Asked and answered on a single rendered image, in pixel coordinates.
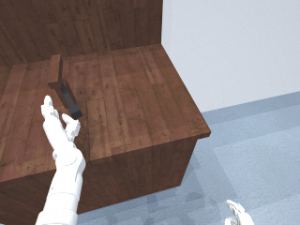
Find tap lever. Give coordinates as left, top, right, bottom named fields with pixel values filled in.
left=60, top=82, right=83, bottom=120

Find counter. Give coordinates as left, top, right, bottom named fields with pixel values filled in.
left=0, top=0, right=212, bottom=225

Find left robot hand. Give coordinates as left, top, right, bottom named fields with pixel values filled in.
left=41, top=96, right=81, bottom=150

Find left robot forearm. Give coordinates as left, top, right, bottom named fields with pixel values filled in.
left=35, top=142, right=86, bottom=225

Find right robot hand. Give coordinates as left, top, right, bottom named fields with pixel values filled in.
left=224, top=200, right=254, bottom=225

